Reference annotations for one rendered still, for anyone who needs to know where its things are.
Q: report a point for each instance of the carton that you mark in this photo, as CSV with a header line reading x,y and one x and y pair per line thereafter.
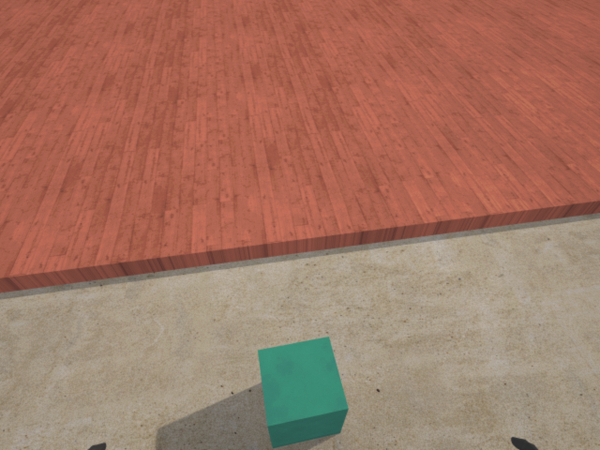
x,y
303,394

